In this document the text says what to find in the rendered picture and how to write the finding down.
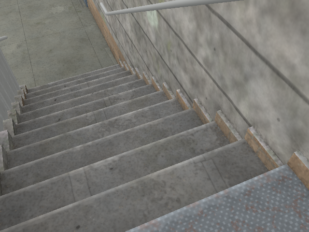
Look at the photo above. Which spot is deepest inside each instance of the stairs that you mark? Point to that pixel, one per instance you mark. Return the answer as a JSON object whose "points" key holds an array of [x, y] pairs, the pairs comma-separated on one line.
{"points": [[103, 151]]}

